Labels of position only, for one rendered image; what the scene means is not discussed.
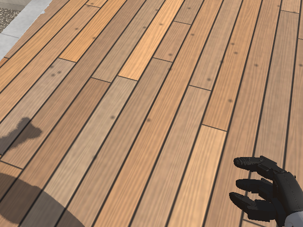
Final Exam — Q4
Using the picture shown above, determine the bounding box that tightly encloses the right robot hand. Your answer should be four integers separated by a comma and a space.
229, 155, 303, 227

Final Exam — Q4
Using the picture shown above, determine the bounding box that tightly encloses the right robot forearm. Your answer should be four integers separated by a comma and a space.
284, 211, 303, 227

